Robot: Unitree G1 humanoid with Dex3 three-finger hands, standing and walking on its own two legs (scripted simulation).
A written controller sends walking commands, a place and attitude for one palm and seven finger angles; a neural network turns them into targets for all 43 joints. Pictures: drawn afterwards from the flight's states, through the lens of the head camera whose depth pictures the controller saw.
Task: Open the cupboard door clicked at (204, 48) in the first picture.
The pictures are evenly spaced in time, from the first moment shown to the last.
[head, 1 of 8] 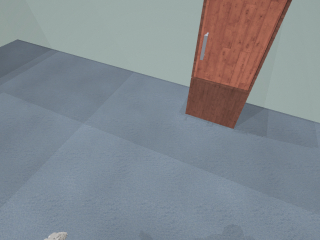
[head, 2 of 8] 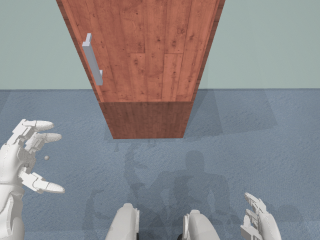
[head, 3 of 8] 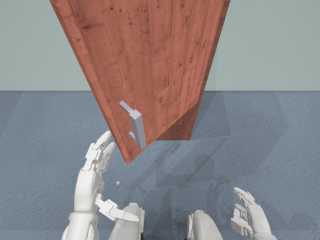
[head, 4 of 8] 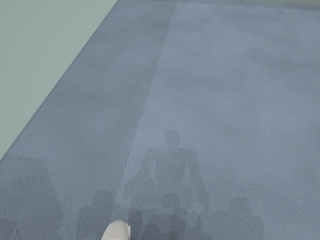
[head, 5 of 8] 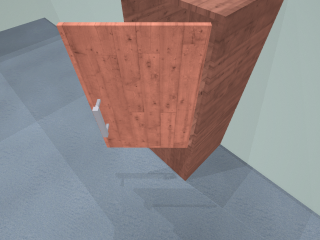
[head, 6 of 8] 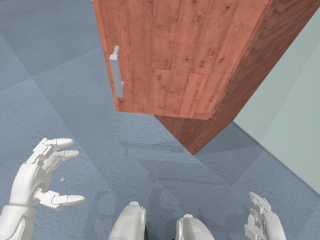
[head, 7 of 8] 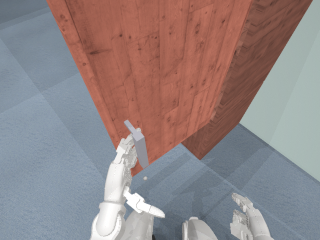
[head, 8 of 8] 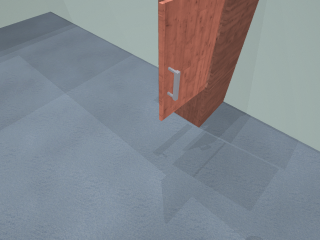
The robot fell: no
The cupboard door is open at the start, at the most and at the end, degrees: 0 85 85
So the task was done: yes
